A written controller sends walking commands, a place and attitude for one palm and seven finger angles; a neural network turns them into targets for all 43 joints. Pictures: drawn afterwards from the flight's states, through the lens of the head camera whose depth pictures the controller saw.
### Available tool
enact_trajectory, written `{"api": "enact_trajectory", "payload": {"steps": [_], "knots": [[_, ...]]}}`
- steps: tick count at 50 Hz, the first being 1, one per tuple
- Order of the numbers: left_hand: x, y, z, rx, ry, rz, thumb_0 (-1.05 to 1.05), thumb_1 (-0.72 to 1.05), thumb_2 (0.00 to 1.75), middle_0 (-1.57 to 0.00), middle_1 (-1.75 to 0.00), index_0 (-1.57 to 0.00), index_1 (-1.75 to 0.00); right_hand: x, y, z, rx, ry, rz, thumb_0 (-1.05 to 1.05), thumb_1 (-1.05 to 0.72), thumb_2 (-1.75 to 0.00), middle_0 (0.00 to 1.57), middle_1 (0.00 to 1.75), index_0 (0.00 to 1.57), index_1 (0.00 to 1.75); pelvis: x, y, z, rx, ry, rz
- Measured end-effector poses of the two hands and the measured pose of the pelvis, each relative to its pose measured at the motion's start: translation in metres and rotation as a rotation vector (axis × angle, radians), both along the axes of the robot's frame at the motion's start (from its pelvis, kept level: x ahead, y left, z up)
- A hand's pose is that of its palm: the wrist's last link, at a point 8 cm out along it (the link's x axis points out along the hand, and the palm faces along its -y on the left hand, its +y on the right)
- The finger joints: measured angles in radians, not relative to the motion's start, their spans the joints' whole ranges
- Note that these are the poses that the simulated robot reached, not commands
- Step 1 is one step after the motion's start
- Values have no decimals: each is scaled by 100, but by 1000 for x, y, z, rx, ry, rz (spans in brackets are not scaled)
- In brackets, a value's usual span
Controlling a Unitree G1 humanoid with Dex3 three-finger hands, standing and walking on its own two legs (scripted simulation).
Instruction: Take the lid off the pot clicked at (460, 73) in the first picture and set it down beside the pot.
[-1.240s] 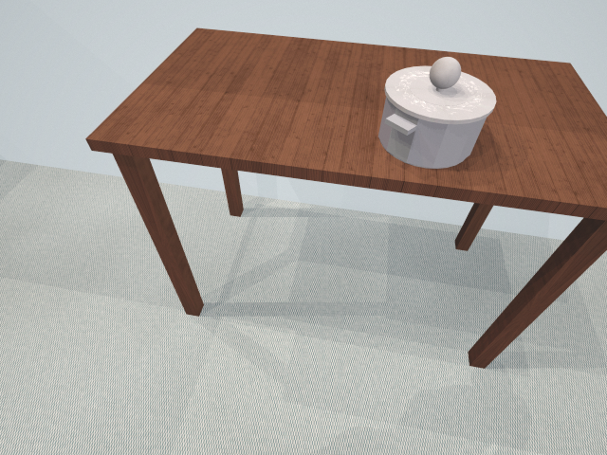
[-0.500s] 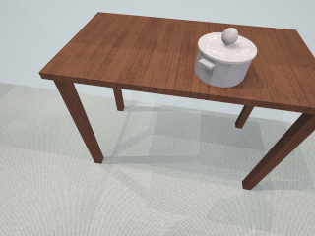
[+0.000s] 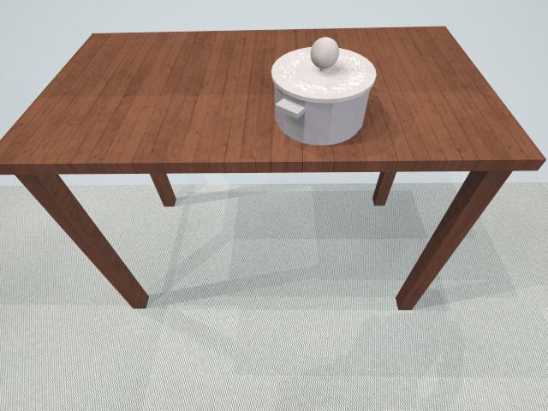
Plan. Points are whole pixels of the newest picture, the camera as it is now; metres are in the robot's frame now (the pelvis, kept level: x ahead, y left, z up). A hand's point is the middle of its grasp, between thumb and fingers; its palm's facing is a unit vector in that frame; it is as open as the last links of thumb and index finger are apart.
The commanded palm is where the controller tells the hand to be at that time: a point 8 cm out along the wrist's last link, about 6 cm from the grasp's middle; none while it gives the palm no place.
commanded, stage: take the last steps up to it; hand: left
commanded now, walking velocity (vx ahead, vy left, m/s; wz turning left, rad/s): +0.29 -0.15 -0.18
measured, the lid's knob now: (324, 53) +0.70 -0.06 +0.18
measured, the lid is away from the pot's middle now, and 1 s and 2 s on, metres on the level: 0.00 0.00 0.00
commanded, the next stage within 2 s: come to a stop and stand still in 0.36 s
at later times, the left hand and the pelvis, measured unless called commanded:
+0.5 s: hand out of the picture +0.13 +0.10 -0.19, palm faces +0.00 -0.99 -0.10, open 7.4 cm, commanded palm none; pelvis +0.18 -0.05 -0.01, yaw -5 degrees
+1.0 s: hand (248, 312) +0.32 +0.08 -0.16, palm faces -0.06 -0.95 -0.30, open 7.4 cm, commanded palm none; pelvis +0.22 -0.12 +0.00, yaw -4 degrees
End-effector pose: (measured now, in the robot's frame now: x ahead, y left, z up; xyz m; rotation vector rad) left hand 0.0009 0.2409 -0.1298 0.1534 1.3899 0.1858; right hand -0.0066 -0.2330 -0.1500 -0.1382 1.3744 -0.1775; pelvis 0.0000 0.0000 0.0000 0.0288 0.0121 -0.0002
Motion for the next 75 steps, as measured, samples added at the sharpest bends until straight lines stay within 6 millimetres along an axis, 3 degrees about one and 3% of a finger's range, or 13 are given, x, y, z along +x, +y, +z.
{"api": "enact_trajectory", "payload": {"steps": [4,7,12,18,25,29,35,42,47,53,62,69,75], "knots": [[39,-15,-2,27,-85,-8,1,91,90,-20,-30,-20,-30,0,-31,-8,-12,78,-5,0,-91,-90,20,30,21,30,21,-22,-8,-17,0,5],[49,-30,2,32,-95,13,1,91,90,-20,-30,-20,-30,23,-48,1,-24,97,7,1,-91,-90,20,30,20,30,38,-33,-1,-17,4,2],[58,-59,5,-11,2,-10,0,91,90,-20,-30,-20,-30,92,-63,16,-33,-18,-8,1,-91,-90,19,30,20,30,72,-45,9,-20,20,-19],[78,-86,-4,-72,87,-9,1,91,90,-20,-30,-20,-30,184,-57,19,-20,-137,1,1,-91,-90,19,30,20,30,118,-51,7,-38,21,-46],[130,-88,-33,-116,141,-13,1,91,90,-20,-30,-20,-30,273,-38,11,-31,-254,9,0,-91,-90,20,30,20,30,182,-49,-15,-52,-2,-86],[190,-82,-35,-88,88,-59,1,91,90,-20,-30,-20,-30,272,-40,15,-44,-208,-21,0,-91,-90,20,30,21,30,201,-54,-10,-32,-10,-103],[284,-79,-15,-33,-95,-88,1,92,90,-20,-30,-20,-30,259,-73,27,-90,-85,-39,-1,-94,-90,20,30,21,30,217,-67,5,-46,9,-85],[334,-97,2,48,-216,-135,0,92,90,-20,-30,-20,-30,258,-118,14,-59,-43,-48,0,-92,-90,20,30,21,30,225,-104,0,-39,4,-64],[328,-114,4,87,-204,-170,0,91,90,-20,-30,-20,-30,266,-146,-4,-51,-60,-73,0,-91,-90,20,30,21,30,224,-117,-10,-11,-2,-71],[302,-116,10,80,-172,-129,1,91,90,-20,-30,-20,-30,273,-147,5,-47,-72,-33,1,-91,-90,19,30,20,30,215,-114,0,2,1,-55],[253,-74,-15,30,-124,-64,1,90,90,-20,-30,-20,-30,282,-104,20,-70,-167,41,1,-91,-90,19,30,20,30,200,-81,-8,-26,12,-39],[229,-50,-15,0,-66,-29,1,91,90,-20,-30,-20,-30,256,-60,36,-65,-132,48,0,-91,-90,20,30,21,30,195,-61,6,-50,0,-34],[220,-51,-10,-20,-42,-37,1,91,90,-20,-30,-20,-30,237,-48,34,-56,-97,21,0,-93,-90,20,30,21,30,194,-50,11,-36,1,-38]]}}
